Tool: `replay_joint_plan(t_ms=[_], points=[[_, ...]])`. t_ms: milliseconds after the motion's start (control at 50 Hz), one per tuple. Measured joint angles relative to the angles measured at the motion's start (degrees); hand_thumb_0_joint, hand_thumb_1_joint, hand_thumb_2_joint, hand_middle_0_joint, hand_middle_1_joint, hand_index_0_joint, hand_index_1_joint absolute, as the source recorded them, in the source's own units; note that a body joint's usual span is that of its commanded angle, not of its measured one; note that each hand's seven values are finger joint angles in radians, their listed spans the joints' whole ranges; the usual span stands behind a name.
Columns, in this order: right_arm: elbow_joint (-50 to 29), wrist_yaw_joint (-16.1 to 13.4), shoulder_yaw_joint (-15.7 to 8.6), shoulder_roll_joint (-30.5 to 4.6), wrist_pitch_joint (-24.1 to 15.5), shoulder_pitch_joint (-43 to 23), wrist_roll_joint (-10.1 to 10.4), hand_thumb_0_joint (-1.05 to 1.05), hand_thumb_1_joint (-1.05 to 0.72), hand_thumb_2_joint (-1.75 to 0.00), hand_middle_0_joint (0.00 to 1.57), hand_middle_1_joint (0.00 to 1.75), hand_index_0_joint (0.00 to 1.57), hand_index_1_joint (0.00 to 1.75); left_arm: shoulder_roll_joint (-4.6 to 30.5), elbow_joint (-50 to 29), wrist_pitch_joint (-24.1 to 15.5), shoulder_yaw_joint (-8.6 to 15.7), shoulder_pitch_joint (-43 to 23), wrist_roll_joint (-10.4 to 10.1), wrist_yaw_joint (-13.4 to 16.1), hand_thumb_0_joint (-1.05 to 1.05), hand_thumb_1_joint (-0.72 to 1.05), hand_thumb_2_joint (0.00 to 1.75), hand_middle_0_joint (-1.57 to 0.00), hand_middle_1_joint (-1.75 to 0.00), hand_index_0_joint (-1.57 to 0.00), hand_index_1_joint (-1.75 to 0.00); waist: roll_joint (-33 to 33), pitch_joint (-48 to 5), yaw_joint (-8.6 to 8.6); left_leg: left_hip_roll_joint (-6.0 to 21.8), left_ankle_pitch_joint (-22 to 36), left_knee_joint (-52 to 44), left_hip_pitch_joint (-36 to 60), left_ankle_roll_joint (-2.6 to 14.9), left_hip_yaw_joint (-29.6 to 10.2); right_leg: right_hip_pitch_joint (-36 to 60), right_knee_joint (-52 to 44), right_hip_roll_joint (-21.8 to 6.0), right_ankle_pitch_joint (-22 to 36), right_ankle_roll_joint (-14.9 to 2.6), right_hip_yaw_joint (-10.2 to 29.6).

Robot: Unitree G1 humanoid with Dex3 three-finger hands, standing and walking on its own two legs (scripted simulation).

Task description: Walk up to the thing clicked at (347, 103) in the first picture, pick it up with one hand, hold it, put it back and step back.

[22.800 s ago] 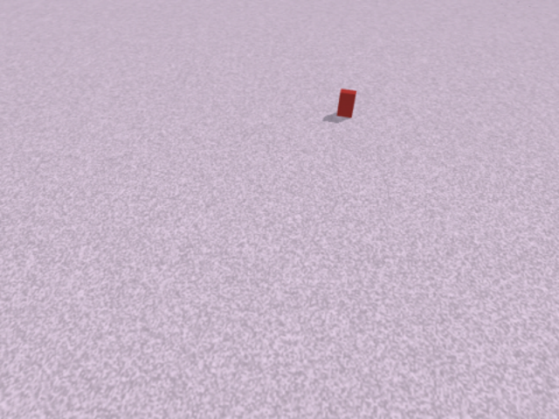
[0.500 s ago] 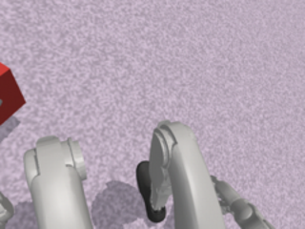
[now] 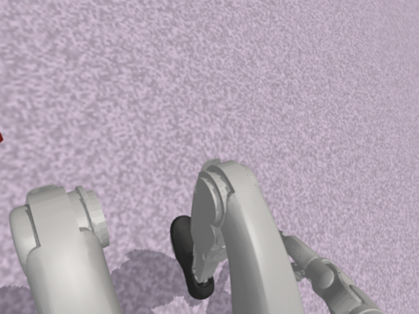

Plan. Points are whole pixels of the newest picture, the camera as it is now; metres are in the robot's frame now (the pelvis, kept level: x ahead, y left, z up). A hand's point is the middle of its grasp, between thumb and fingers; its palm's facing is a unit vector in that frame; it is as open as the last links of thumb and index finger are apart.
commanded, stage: lower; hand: left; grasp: from the side
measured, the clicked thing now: out of the picture +0.43 +0.31 -0.17
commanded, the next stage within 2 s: loosen in 0.66 s
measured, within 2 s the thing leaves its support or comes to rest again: rests again in 1.26 s
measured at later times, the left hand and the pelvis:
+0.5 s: hand out of the picture +0.42 +0.35 -0.16, palm faces +0.52 -0.85 +0.02, open 8.8 cm; pelvis +0.00 +0.01 +0.00, yaw -2 degrees
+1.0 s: hand out of the picture +0.42 +0.35 -0.16, palm faces +0.54 -0.84 +0.02, open 8.8 cm; pelvis +0.00 +0.01 +0.00, yaw -2 degrees
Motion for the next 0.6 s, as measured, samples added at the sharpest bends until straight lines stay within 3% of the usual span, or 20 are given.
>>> replay_joint_plan(t_ms=[180,600], points=[[-0.9,0.2,1.9,-0.4,0.0,-0.6,-0.9,0.00,-0.91,-0.90,0.21,0.30,0.21,0.30,2.5,2.1,-1.6,-0.4,-0.4,0.1,0.9,0.01,-0.47,0.96,-1.00,-1.32,-1.00,-1.26,-0.8,1.3,-0.34,0.2,0.1,0.7,0.1,0.53,-0.6,0.5,-0.1,0.5,0.5,0.18,-0.5],[-1.8,0.6,3.5,-0.4,0.1,-2.2,-2.0,0.00,-0.91,-0.90,0.21,0.30,0.21,0.30,3.6,1.3,-3.1,-1.9,0.2,1.3,3.6,0.01,-0.46,0.94,-1.00,-1.31,-0.99,-1.26,-2.5,2.8,0.16,0.4,-0.6,1.5,0.6,1.41,-1.9,2.1,-0.9,1.0,0.3,0.05,-1.5]])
